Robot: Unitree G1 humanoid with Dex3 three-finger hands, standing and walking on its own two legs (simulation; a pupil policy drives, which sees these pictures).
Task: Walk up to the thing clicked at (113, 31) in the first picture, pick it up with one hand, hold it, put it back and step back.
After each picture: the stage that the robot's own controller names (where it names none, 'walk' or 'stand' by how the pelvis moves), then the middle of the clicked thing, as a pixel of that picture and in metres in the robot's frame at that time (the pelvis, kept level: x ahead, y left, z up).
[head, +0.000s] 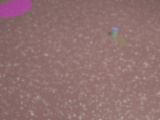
stand; (114, 32) +1.58 -0.42 -0.72
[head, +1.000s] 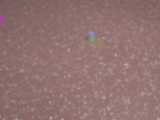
walk; (91, 36) +1.52 +0.00 -0.70
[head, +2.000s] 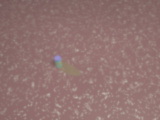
walk; (58, 61) +1.01 +0.27 -0.71
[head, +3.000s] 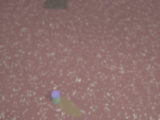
walk; (55, 97) +0.60 +0.18 -0.70
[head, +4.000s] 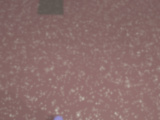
stand; out of the picture +0.38 +0.13 -0.70
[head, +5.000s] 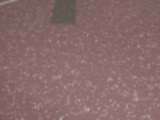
stand; out of the picture +0.36 +0.14 -0.71
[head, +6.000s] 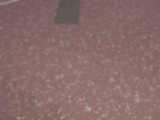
stand; out of the picture +0.37 +0.13 -0.72
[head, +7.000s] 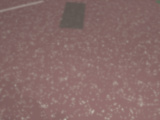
stand; out of the picture +0.40 +0.12 -0.72
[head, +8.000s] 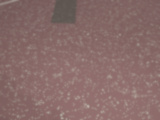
stand; out of the picture +0.40 +0.14 -0.72
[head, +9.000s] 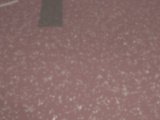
stand; out of the picture +0.39 +0.19 -0.72
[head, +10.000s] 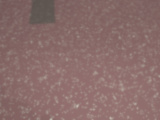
stand; out of the picture +0.35 +0.20 -0.72
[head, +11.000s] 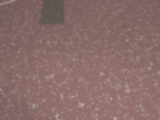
stand; out of the picture +0.39 +0.18 -0.73
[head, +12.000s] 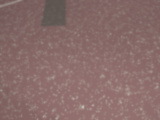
stand; out of the picture +0.39 +0.18 -0.73
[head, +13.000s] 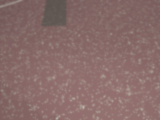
go down; out of the picture +0.39 +0.18 -0.73
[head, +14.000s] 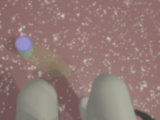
go down; (24, 47) +0.49 +0.18 -0.32
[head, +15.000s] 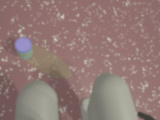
approach; (24, 48) +0.49 +0.18 -0.31
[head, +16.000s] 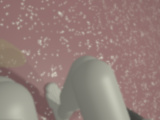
close in; out of the picture +0.49 +0.23 -0.24
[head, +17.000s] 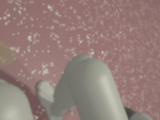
close; out of the picture +0.48 +0.24 -0.24
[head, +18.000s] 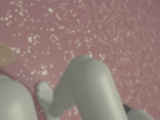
lift; out of the picture +0.43 +0.21 -0.25
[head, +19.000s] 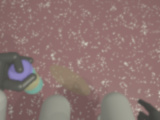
lift; (27, 78) +0.34 +0.19 -0.06
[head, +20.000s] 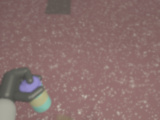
hold; (36, 95) +0.31 +0.17 -0.01
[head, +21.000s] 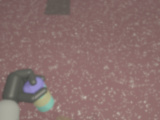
hold; (39, 95) +0.31 +0.16 -0.02
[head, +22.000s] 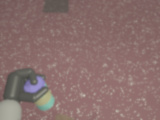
hold; (40, 94) +0.32 +0.16 -0.02
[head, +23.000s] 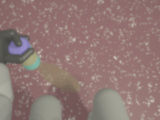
crouch; (25, 55) +0.44 +0.17 -0.10
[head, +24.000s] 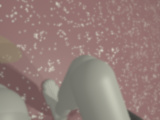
lower; out of the picture +0.47 +0.23 -0.24
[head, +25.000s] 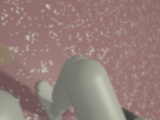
lower; out of the picture +0.47 +0.24 -0.25
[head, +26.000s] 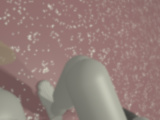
lower; out of the picture +0.47 +0.24 -0.25
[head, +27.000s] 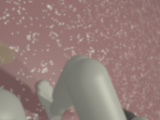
lower; out of the picture +0.47 +0.24 -0.25
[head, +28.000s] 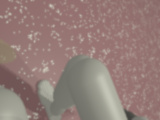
loosen; out of the picture +0.47 +0.23 -0.25
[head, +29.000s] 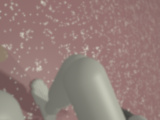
withdraw; out of the picture +0.46 +0.22 -0.26
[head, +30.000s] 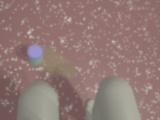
walk; (35, 55) +0.47 +0.16 -0.32
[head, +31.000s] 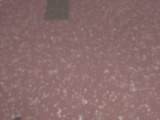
stand; out of the picture +0.38 +0.13 -0.66
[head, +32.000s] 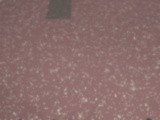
stand; out of the picture +0.40 +0.15 -0.67
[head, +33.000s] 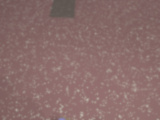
stand; out of the picture +0.39 +0.14 -0.68
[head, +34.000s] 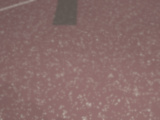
walk; out of the picture +0.40 +0.15 -0.72
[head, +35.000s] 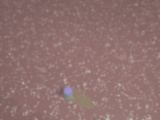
walk; (68, 93) +0.54 +0.08 -0.70
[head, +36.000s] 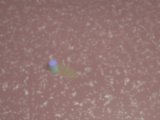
walk; (53, 66) +0.79 +0.24 -0.69
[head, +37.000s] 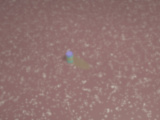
stand; (69, 57) +1.06 +0.17 -0.70
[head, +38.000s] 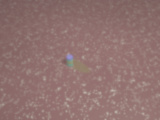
stand; (69, 60) +1.07 +0.14 -0.72
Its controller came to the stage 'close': yes
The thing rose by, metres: 0.70
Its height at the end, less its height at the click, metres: +0.00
